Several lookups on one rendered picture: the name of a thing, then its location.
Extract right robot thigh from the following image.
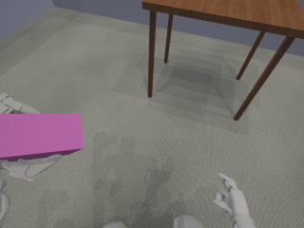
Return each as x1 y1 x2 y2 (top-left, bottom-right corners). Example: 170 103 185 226
173 215 204 228

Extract left robot forearm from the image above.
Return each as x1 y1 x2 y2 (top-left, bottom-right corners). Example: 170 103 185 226
0 178 10 228

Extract robot right hand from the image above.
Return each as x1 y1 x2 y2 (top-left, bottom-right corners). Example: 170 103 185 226
213 173 250 222

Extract table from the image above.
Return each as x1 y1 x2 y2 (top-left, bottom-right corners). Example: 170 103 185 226
142 0 304 121

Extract robot left hand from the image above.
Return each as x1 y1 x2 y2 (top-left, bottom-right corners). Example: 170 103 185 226
0 93 62 181

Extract sponge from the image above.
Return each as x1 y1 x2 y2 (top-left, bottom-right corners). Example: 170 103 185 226
0 113 84 162

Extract right robot forearm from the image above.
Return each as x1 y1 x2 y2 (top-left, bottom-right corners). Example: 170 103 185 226
231 215 257 228

